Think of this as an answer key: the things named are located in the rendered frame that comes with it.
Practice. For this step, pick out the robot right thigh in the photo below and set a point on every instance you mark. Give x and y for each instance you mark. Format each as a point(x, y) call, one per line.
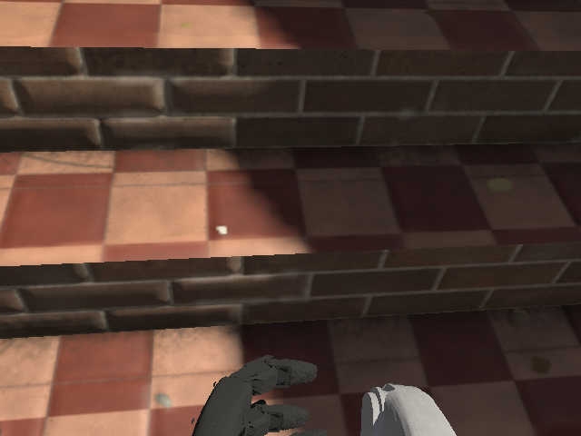
point(400, 410)

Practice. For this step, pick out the left robot hand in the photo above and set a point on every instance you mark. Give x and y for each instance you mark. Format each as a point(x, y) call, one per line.
point(229, 412)

